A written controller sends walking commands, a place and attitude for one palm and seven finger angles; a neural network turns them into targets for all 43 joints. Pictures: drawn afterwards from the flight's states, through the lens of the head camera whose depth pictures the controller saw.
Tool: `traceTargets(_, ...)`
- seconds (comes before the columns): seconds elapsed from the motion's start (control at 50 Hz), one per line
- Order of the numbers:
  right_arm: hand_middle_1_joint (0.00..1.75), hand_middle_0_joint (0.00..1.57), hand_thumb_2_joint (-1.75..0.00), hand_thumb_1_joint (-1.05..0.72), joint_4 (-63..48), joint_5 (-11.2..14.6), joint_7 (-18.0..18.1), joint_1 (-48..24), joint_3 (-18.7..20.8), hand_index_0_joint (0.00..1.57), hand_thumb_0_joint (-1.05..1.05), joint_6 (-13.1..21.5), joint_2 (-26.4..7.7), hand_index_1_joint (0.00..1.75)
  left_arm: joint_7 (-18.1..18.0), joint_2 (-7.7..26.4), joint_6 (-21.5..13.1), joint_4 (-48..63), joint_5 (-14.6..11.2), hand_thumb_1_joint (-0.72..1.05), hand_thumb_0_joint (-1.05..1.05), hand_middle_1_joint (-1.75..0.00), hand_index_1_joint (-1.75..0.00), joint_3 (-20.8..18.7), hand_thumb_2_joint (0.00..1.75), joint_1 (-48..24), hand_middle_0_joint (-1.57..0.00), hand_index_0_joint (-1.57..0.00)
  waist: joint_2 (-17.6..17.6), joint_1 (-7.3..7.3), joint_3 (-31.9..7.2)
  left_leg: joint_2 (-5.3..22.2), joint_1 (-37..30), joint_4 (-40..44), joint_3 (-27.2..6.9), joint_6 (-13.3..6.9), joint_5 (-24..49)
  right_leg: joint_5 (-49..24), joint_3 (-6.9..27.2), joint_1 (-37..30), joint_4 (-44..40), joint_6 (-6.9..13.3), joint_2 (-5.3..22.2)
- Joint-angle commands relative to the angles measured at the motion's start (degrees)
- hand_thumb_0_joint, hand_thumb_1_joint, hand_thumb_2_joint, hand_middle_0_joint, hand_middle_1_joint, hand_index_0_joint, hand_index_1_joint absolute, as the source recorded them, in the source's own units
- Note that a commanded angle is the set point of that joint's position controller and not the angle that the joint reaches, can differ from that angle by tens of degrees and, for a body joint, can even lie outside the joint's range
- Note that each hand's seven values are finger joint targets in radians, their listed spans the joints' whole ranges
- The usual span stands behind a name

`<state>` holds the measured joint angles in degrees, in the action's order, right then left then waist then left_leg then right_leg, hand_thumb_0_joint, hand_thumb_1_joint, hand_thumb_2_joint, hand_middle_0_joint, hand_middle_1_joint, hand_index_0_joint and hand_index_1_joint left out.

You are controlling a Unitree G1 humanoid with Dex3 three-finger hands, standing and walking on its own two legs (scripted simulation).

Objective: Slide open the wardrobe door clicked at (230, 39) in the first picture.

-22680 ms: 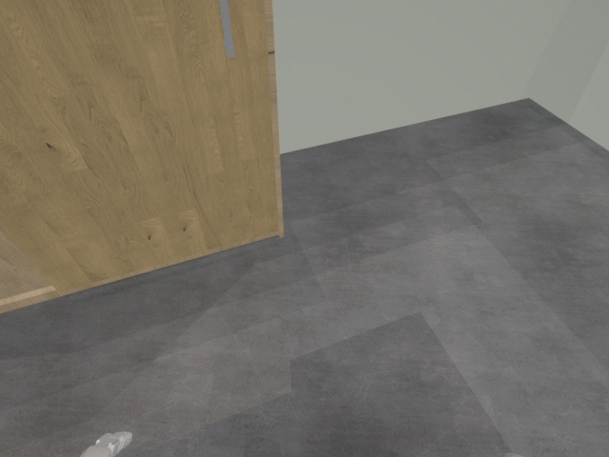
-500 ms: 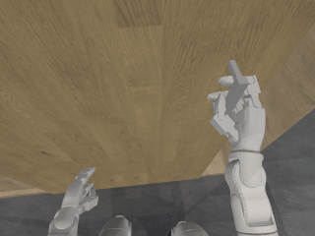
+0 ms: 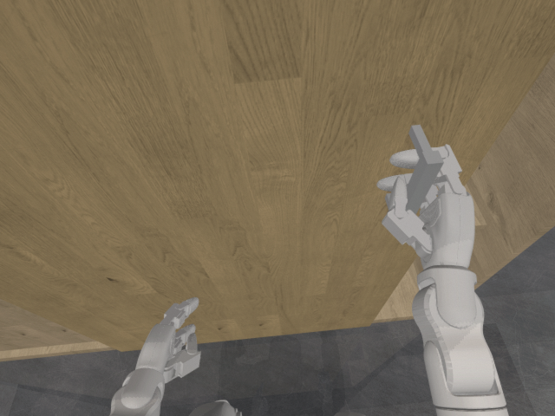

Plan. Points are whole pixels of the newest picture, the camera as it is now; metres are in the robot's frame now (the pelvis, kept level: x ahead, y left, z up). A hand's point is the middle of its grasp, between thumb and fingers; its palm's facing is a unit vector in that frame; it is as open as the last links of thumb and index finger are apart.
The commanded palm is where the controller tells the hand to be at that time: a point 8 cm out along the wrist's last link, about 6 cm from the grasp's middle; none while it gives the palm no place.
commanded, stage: step sideways, sliding the door along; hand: right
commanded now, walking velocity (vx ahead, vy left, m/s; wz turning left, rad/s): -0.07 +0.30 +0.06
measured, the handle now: (407, 185) +0.36 -0.18 +0.12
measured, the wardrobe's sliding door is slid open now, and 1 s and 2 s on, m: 0.21 0.33 0.42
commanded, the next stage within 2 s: stop walking and hold the door there in 1.88 s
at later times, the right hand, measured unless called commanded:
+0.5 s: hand (352, 218) +0.31 -0.11 +0.13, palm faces +0.26 +0.96 +0.07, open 5.6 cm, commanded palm +0.28 -0.08 +0.11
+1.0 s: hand (288, 225) +0.31 -0.03 +0.13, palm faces +0.29 +0.96 +0.00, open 5.7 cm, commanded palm +0.27 -0.01 +0.12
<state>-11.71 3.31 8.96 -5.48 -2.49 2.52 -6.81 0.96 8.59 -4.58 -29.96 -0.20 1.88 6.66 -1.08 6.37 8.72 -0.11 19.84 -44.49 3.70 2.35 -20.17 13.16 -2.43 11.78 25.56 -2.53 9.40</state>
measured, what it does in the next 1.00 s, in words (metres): steps to the left: left foot, then right foot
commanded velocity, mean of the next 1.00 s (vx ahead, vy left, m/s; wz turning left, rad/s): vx -0.10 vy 0.20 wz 0.06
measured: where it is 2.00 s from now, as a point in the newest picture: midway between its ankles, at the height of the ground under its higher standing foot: outside the picture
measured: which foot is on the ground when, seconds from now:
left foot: up 0.00-0.08, down 0.10-0.32, up 0.34-0.78, down 0.80-1.00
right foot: down 0.00-0.10, up 0.12-0.30, down 0.32-1.00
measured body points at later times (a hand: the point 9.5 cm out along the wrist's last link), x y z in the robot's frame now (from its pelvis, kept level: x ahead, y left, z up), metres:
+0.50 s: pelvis +0.00 +0.06 -0.01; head +0.07 +0.02 +0.43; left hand +0.20 +0.27 -0.09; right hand +0.29 -0.16 +0.13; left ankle -0.01 +0.24 -0.63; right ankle +0.00 -0.02 -0.75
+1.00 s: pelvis +0.02 +0.12 -0.01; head +0.11 +0.12 +0.43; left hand +0.25 +0.32 -0.10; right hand +0.29 -0.08 +0.13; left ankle +0.01 +0.21 -0.74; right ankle +0.00 +0.00 -0.72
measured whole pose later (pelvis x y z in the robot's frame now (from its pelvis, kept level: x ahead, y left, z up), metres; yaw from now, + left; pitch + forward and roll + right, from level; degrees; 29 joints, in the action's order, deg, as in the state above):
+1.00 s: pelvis +0.02 +0.12 -0.01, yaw +0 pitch +1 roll -1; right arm -20.7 2.1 12.1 3.8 -0.8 5.9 -2.9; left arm -1.5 12.2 -5.7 -32.4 -0.5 0.1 3.3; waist -0.2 5.4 11.2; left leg 1.0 14.7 -29.6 4.2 -2.8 -13.9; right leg 29.1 -3.2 19.9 44.0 -1.9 0.9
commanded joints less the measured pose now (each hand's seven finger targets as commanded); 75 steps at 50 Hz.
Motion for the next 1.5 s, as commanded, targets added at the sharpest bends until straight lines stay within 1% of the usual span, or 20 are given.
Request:
traceTargets(0.0,1.4,0.45,-0.9,-0.9,-20.0,-1.0,-5.3,-19.8,-13.8,0.45,0.0,7.0,3.4,1.4,-0.7,9.0,-2.3,7.2,-0.4,0.9,0.0,-0.3,-0.3,-4.3,0.9,-3.7,-0.2,-0.2,-14.0,-8.01,-22.2,-1.2,-2.6,11.4,-0.1,-0.8,3.6,-36.1,4.4,-16.3,2.1,7.1,12.7)
traceTargets(0.04,1.4,0.45,-0.9,-0.9,-21.5,-1.1,-5.3,-19.8,-12.5,0.45,0.0,7.9,2.0,1.4,-0.7,8.3,-2.2,7.2,-0.8,0.9,0.0,-0.3,-0.3,-4.2,0.9,-4.0,-0.2,-0.2,-8.2,-6.98,-24.0,1.0,-11.1,22.3,-1.5,-1.3,14.9,-27.0,4.0,-11.9,8.0,5.3,9.6)
traceTargets(0.08,1.4,0.45,-0.9,-0.9,-22.7,-2.1,-4.3,-19.7,-9.1,0.45,0.0,8.5,-3.3,1.4,-1.6,5.7,-2.0,7.5,-1.6,0.9,0.0,-0.3,-0.3,-3.7,0.9,-4.7,-0.2,-0.2,14.0,-6.78,-26.0,14.3,-21.2,21.6,-13.5,-7.2,55.4,9.3,-1.9,4.4,22.6,0.8,-2.7)
traceTargets(0.16,1.4,0.45,-0.9,-0.9,-24.1,-0.9,-2.4,-17.1,-6.2,0.45,0.0,10.4,-2.7,1.4,-3.3,6.5,-2.5,5.0,-1.0,0.9,0.0,-0.3,-0.3,-4.3,0.9,-5.0,-0.2,-0.2,18.3,-4.9,-24.9,17.9,-35.1,14.2,-17.7,-13.5,79.3,25.8,0.6,21.2,36.7,0.1,-7.7)
traceTargets(0.26,1.4,0.45,-0.9,-0.9,-25.2,-1.6,-2.8,-18.5,-7.5,0.45,0.0,13.2,-1.2,1.4,-3.7,6.4,-0.6,4.7,-0.1,0.9,0.0,-0.3,-0.3,-4.3,0.9,-4.1,-0.2,-0.2,4.6,-7.79,-27.1,9.1,-20.2,2.7,-5.5,-8.9,57.1,-6.3,-6.3,-4.6,-2.2,-0.6,-7.1)
traceTargets(0.28,1.4,0.45,-0.9,-0.9,-26.5,-0.9,-3.4,-19.2,-9.1,0.45,0.0,13.6,-0.6,1.4,-3.7,7.9,-0.6,5.1,0.0,0.9,0.0,-0.3,-0.3,-5.8,0.9,-2.6,-0.2,-0.2,-0.4,-9.45,-28.8,6.1,-3.2,-6.4,-3.9,-5.3,35.5,-27.6,0.9,-22.7,-4.0,2.2,1.1)
traceTargets(0.3,1.4,0.45,-0.9,-0.9,-26.3,0.0,-4.3,-17.4,-11.6,0.45,0.0,13.5,1.6,1.4,-3.1,11.1,-0.7,6.6,-0.4,0.9,0.0,-0.3,-0.3,-6.9,0.9,-2.8,-0.2,-0.2,-12.6,-7.73,-30.3,1.2,12.9,-17.4,-3.1,-1.8,-7.0,-59.5,21.3,-33.2,-1.3,9.6,20.4)
traceTargets(0.32,1.4,0.45,-0.9,-0.9,-23.6,-1.3,-4.6,-16.8,-11.1,0.45,0.0,13.1,1.8,1.4,-1.7,11.7,-1.1,7.6,-0.7,0.9,0.0,-0.3,-0.3,-6.1,0.9,-3.0,-0.2,-0.2,-5.3,-7.25,-32.1,0.8,13.3,-26.0,-8.8,-2.1,-14.4,-61.4,26.3,-31.1,0.6,15.2,24.7)
traceTargets(0.48,1.4,0.45,-0.9,-0.9,-22.8,-2.1,-5.4,-20.1,-17.7,0.45,0.0,6.7,8.5,1.4,0.0,9.9,-4.1,6.7,-0.9,0.9,0.0,-0.3,-0.3,-5.6,0.9,-2.7,-0.2,-0.2,-11.5,-8.12,-22.4,2.9,11.7,-25.0,0.3,-0.4,2.9,-33.8,-2.3,-15.0,-3.1,6.6,7.4)
traceTargets(0.7,1.4,0.45,-0.9,-0.9,-23.3,-1.5,-3.0,-17.9,-18.4,0.45,0.0,5.7,7.1,1.4,-1.7,8.0,-7.1,6.4,-0.3,0.9,0.0,-0.3,-0.3,-3.1,0.9,-1.5,-0.2,-0.2,-12.2,-8.39,-20.9,0.7,2.1,6.2,2.8,-0.2,3.3,-42.7,-0.7,-20.8,-0.4,7.4,9.9)
traceTargets(0.78,1.4,0.45,-0.9,-0.9,-26.9,-2.0,-3.5,-13.8,-15.3,0.45,0.0,7.7,3.6,1.4,-1.2,7.2,-5.8,7.2,-0.7,0.9,0.0,-0.3,-0.3,-2.4,0.9,-3.1,-0.2,-0.2,-2.9,-7.31,-22.7,2.9,-8.7,21.7,-0.5,-1.0,29.6,-36.4,-1.0,-16.4,11.6,4.7,7.1)
traceTargets(0.86,1.4,0.45,-0.9,-0.9,-26.1,-2.2,-2.5,-5.2,-10.7,0.45,0.0,9.2,0.6,1.4,-2.6,5.9,-4.5,7.2,-0.7,0.9,0.0,-0.3,-0.3,-3.3,0.9,-3.4,-0.2,-0.2,23.4,-4.6,-23.8,18.8,-28.4,16.1,-18.7,-9.9,90.6,24.9,1.9,13.1,31.2,0.9,-9.1)
traceTargets(0.92,1.4,0.45,-0.9,-0.9,-32.0,-2.1,-2.6,-7.8,-12.2,0.45,0.0,12.0,2.6,1.4,-2.8,4.4,-4.4,6.8,-0.8,0.9,0.0,-0.3,-0.3,-2.4,0.9,-4.9,-0.2,-0.2,15.6,-5.68,-25.7,17.2,-33.8,12.1,-15.0,-12.0,84.6,21.4,1.5,14.7,22.2,0.9,-7.8)
traceTargets(0.98,1.4,0.45,-0.9,-0.9,-32.9,-2.9,-3.2,-7.4,-13.1,0.45,0.0,14.0,2.3,1.4,-2.7,4.8,-2.9,6.3,0.0,0.9,0.0,-0.3,-0.3,-3.1,0.9,-4.0,-0.2,-0.2,6.2,-7.29,-28.3,10.9,-23.9,6.4,-7.0,-9.0,65.8,-3.7,-3.7,-1.5,2.3,-0.4,-7.2)
traceTargets(1.0,1.4,0.45,-0.9,-0.9,-32.9,-2.4,-3.5,-7.8,-14.6,0.45,0.0,14.0,2.3,1.4,-2.6,5.6,-2.7,6.5,-0.4,0.9,0.0,-0.3,-0.3,-3.9,0.9,-3.4,-0.2,-0.2,3.3,-8.64,-29.4,8.0,-14.7,1.4,-3.9,-6.4,51.9,-19.2,-2.4,-13.1,-2.2,0.6,-3.8)
traceTargets(1.04,1.4,0.45,-0.9,-0.9,-31.6,-2.2,-5.4,-7.6,-18.4,0.45,0.0,14.0,5.7,1.4,-1.1,10.5,-3.3,9.2,-0.6,0.9,0.0,-0.3,-0.3,-6.1,0.9,-3.6,-0.2,-0.2,-10.5,-6.92,-31.3,0.9,9.8,-19.5,-5.3,-2.0,-14.6,-68.9,21.8,-27.7,0.0,14.1,21.7)
traceTargets(1.06,1.4,0.45,-0.9,-0.9,-28.1,-3.5,-5.4,-8.2,-18.0,0.45,0.0,13.3,5.6,1.4,-0.1,11.3,-3.4,9.2,-0.8,0.9,0.0,-0.3,-0.3,-6.0,0.9,-3.6,-0.2,-0.2,-3.1,-7.28,-28.7,0.6,11.1,-24.6,-8.0,-2.7,-14.1,-60.7,17.4,-24.3,0.8,15.1,20.8)
traceTargets(1.2,1.4,0.45,-0.9,-0.9,-26.9,-3.0,-6.4,-14.7,-19.5,0.45,0.0,8.6,7.8,1.4,1.0,11.1,-3.1,8.8,-0.5,0.9,0.0,-0.3,-0.3,-5.6,0.9,-4.2,-0.2,-0.2,-9.2,-7.68,-20.3,3.2,13.7,-26.8,-3.1,-0.4,-0.2,-34.1,3.1,-13.6,-3.2,9.0,12.9)
traceTargets(1.38,1.4,0.45,-0.9,-0.9,-20.7,-1.1,-5.1,-18.2,-16.8,0.45,0.0,7.1,6.3,1.4,-0.1,9.6,-2.2,8.3,-0.9,0.9,0.0,-0.3,-0.3,-4.6,0.9,-2.9,-0.2,-0.2,-16.8,-8.33,-18.8,0.6,3.3,-2.0,2.0,-0.2,-2.9,-25.2,2.7,-13.0,-4.7,8.1,12.9)
traceTargets(1.48,1.4,0.45,-0.9,-0.9,-21.3,-1.2,-4.9,-20.2,-13.7,0.45,0.0,8.1,3.6,1.4,-0.2,8.6,-2.1,7.6,-1.5,0.9,0.0,-0.3,-0.3,-4.6,0.9,-3.3,-0.2,-0.2,-10.8,-7.24,-22.2,-0.5,-9.7,20.0,2.1,-0.8,11.8,-22.8,2.2,-12.2,6.8,5.6,9.3)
